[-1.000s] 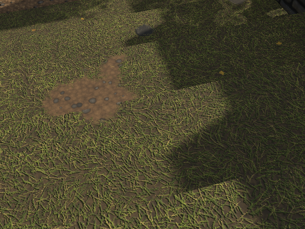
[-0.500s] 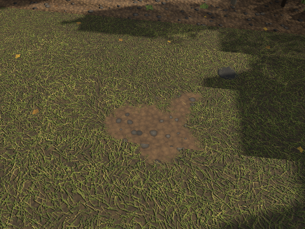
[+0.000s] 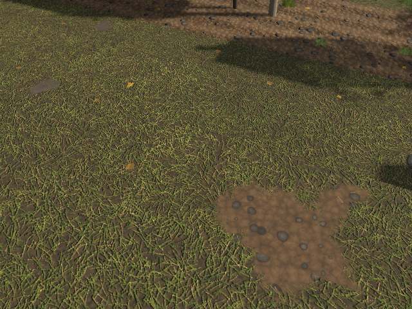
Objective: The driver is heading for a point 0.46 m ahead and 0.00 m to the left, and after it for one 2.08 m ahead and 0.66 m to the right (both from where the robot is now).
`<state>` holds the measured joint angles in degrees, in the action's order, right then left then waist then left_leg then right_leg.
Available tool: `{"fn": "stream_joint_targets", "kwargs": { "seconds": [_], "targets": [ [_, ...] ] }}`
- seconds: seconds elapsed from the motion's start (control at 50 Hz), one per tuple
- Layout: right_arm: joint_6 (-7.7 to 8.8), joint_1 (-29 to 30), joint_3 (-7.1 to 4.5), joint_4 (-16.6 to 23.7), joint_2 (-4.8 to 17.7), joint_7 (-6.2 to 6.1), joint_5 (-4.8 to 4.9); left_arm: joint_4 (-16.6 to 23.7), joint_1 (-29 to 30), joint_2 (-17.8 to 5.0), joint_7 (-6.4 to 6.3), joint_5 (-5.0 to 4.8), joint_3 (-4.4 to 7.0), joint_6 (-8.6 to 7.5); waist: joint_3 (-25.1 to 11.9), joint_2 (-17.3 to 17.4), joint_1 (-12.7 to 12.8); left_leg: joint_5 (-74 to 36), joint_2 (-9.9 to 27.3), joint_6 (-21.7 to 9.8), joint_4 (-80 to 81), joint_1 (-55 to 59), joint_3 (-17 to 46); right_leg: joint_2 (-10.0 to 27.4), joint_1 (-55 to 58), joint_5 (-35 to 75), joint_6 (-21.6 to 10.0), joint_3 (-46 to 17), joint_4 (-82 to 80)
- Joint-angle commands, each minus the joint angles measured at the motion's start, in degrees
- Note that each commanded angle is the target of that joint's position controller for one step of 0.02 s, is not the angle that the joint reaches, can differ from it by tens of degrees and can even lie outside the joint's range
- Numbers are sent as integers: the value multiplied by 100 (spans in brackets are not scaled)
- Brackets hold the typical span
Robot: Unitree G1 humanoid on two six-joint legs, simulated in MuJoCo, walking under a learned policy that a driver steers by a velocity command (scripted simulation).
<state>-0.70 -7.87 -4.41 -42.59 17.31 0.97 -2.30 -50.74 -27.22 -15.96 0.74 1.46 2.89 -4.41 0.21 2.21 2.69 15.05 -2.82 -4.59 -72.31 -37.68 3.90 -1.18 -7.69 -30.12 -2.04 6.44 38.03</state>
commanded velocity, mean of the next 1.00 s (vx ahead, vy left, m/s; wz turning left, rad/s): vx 0.50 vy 0.00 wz -0.05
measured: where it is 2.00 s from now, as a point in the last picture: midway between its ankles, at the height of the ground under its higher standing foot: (257, 204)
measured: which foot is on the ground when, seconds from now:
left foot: up 0.00-0.28, down 0.30-0.72, up 0.74-1.00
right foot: down 0.00-0.30, up 0.32-0.70, down 0.72-1.00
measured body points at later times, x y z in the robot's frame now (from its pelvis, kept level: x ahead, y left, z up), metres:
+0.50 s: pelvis +0.32 +0.05 -0.17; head +0.38 +0.06 +0.27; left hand +0.34 +0.30 -0.32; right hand +0.35 -0.20 -0.32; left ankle +0.29 +0.09 -0.90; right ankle +0.39 -0.10 -0.83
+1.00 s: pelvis +0.59 +0.01 -0.15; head +0.61 -0.02 +0.30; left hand +0.64 +0.28 -0.27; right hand +0.72 -0.27 -0.27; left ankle +0.73 +0.19 -0.83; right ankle +0.57 -0.03 -0.90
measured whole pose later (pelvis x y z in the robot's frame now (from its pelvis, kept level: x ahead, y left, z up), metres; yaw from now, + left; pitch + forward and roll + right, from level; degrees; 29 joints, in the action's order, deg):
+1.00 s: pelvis +0.59 +0.01 -0.15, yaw -9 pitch +0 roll +1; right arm 0.6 -6.2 -2.6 -46.2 15.6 -0.3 -2.0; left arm -50.7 -21.2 -14.6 0.4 -0.9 3.3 -1.6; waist 2.5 1.8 2.2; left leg 8.7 5.9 2.3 -50.8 -35.6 3.6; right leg -7.7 -8.0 -10.3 -7.6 -4.7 19.1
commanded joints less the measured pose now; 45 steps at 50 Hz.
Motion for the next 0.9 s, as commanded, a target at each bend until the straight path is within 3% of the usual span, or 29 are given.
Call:
{"fn": "stream_joint_targets", "kwargs": {
  "seconds": [0.02,0.04,0.06,0.08,0.12,0.16,0.2,0.24,0.28,0.3,0.32,0.34,0.36,0.38,0.4,0.42,0.44,0.48,0.56,0.62,0.66,0.7,0.72,0.74,0.76,0.78,0.8,0.84,0.9],
  "targets": [
    [-84,263,-64,324,311,149,-69,184,-200,-671,-32,43,113,-161,766,-556,-86,-1263,227,-124,109,-1096,-210,1527,61,4071,-633,-1275,-1536],
    [25,904,-61,500,249,124,26,104,-246,-395,-27,82,53,-262,970,-601,26,-1698,245,-121,1092,-1560,-119,1175,286,2362,-363,-871,-1497],
    [93,1400,-2,567,87,127,10,-17,-559,-325,-19,125,33,-349,997,-729,278,-2142,194,-137,1381,-1637,-380,1142,440,1837,-356,-862,-1591],
    [178,1614,29,613,81,179,32,-103,-531,-316,-52,130,28,-442,1021,-609,168,-3040,259,-127,2207,-1253,-269,1060,227,1334,-241,-657,-1562],
    [211,1487,118,421,-153,312,103,-29,-252,-452,-46,170,51,-455,732,-439,91,-4562,205,-174,2882,303,-682,981,-571,556,-243,-318,-1469],
    [183,1128,129,109,-163,377,173,-40,-46,-266,-73,109,-41,-390,717,-338,-97,-5298,177,-203,3409,1463,-794,949,-1092,395,-173,7,-1065],
    [170,1091,161,-101,-90,321,55,-204,-303,-276,-111,86,-73,-261,865,-255,22,-5034,150,-106,3973,1767,-931,910,-703,821,-198,140,-446],
    [212,561,161,-390,2,109,-132,-466,-713,-449,-219,166,-63,-80,576,-119,-80,-4528,61,-68,4615,2243,-1098,786,147,2197,-291,225,1105],
    [204,-938,87,-958,147,-74,-255,-685,-856,-469,-381,127,-13,186,303,-416,-744,-4192,434,-263,6013,3208,-583,697,336,3748,-341,27,3836],
    [235,-1758,-41,-1248,410,-112,-300,-566,-384,-612,-355,-36,96,231,12,211,-1262,-5126,998,-675,6496,4547,-68,65,-818,807,-225,295,6336],
    [301,-2276,-142,-1376,1132,-80,-81,-237,-825,-235,-294,-142,36,196,-759,1066,-684,-8918,1932,-702,3131,7189,221,-4,-3546,-2290,-186,-344,7407],
    [385,-2616,-187,-1290,1129,-39,91,-87,-901,-177,-316,-354,-80,84,-1849,799,-1046,-8904,2651,-1188,2790,8300,1234,54,-4652,-1680,-295,-1443,7137],
    [400,-2288,-102,-1148,780,3,160,-130,-656,-495,-299,-298,-22,49,-1809,-165,-911,-6269,2524,-994,3640,7480,1226,414,-4585,-636,-412,-1440,5914],
    [418,-1797,-123,-1158,713,-98,104,-106,-340,-392,-310,-118,-7,53,-1471,-61,-696,-3920,2592,-1292,4178,6678,1592,424,-4820,117,-350,-1327,5676],
    [465,-1135,-20,-1088,507,-228,175,19,122,-334,-222,138,-5,151,-844,-433,-257,-2644,2479,-1422,4985,4867,1720,613,-4256,786,-21,-1153,4405],
    [541,-912,64,-1048,300,-252,186,-50,151,-334,-159,291,34,270,-365,-476,-79,-2796,2448,-1507,5296,3491,1591,725,-3335,887,180,-1190,3772],
    [601,-964,89,-1096,247,-232,114,-132,127,-176,-122,232,11,379,-134,-382,19,-3041,2367,-1545,5452,2574,1467,758,-2772,952,304,-1189,3540],
    [750,-1050,93,-1198,175,-176,113,154,643,15,-47,71,-28,385,214,-217,94,-3466,2076,-1309,5639,1769,870,910,-2435,1706,274,-1226,2640],
    [755,-987,146,-1198,29,-94,188,313,1360,131,63,-71,-88,214,163,336,-52,-3342,1288,-595,5734,2101,-421,599,-1654,3027,-165,-599,901],
    [616,-1497,127,-1318,186,-147,154,554,2045,93,118,-44,-71,245,409,47,-297,-3864,1494,-489,5543,3171,-637,302,-2028,2520,-488,-207,364],
    [517,-1569,107,-1336,381,-185,85,603,2140,12,141,-8,-19,263,427,70,-261,-4857,1532,-351,4965,3764,-875,31,-1968,1839,-714,-18,-22],
    [412,-1382,73,-1223,544,-226,67,261,918,-139,150,30,103,217,-193,93,348,-5163,1428,-213,3186,3706,-1213,-308,-599,1788,-958,-16,-639],
    [396,-1334,105,-1031,442,-221,124,91,6,-665,88,84,281,201,-769,-515,729,-3728,1135,6,1172,2615,-1505,587,715,1678,-1366,-1467,-995],
    [424,-1710,159,-746,-2,-92,165,195,101,-1232,80,3,385,270,-1352,-1621,256,1602,-141,264,-841,335,-1243,2135,2248,1712,-2239,-4695,-1700],
    [453,-1055,59,-602,448,-72,47,177,106,-1162,83,-215,387,380,-1244,-861,488,1438,62,188,-1041,-607,-185,2034,2400,946,-2212,-4981,-2083],
    [515,-669,58,-442,458,-82,149,220,499,-987,22,-148,340,421,-356,-727,360,961,353,198,-840,-912,-176,2006,1671,1270,-2004,-4188,-2139],
    [547,-621,64,-437,424,-117,159,221,726,-716,2,-99,264,415,104,-285,91,586,564,239,-229,-578,-199,1743,821,1982,-1730,-3602,-2230],
    [358,-887,100,-523,219,-162,56,312,1142,-493,-26,-113,201,320,207,-385,-368,348,777,417,580,297,-201,1161,-164,3167,-1336,-2726,-2304],
    [169,-660,98,-374,180,-146,26,296,918,-661,-26,-227,224,175,17,-519,-412,-38,755,616,1254,534,-281,822,-318,3809,-1309,-2320,-2470]
  ]
}}
Velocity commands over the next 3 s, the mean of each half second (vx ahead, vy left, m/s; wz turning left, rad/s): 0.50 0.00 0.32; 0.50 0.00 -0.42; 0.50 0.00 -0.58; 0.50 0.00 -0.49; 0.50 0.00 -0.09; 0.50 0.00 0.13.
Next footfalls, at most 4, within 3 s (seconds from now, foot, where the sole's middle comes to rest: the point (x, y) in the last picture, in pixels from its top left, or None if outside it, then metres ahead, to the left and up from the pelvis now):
0.30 left None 0.33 0.10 -0.94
0.72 right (236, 302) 0.61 -0.03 -0.94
1.26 left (198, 250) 0.82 0.12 -0.94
1.74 right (267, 223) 1.08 -0.19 -1.12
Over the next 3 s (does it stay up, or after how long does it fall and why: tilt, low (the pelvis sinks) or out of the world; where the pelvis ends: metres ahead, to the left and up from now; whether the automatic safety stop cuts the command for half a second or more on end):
stays up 1.48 -0.47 -0.37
